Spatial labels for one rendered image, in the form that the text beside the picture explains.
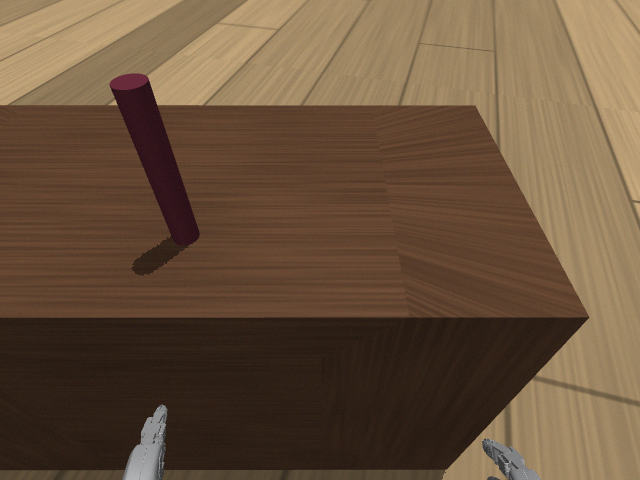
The can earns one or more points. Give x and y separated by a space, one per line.
137 104

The right robot hand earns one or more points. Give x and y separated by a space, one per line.
510 462

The left robot hand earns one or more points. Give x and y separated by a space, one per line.
146 460

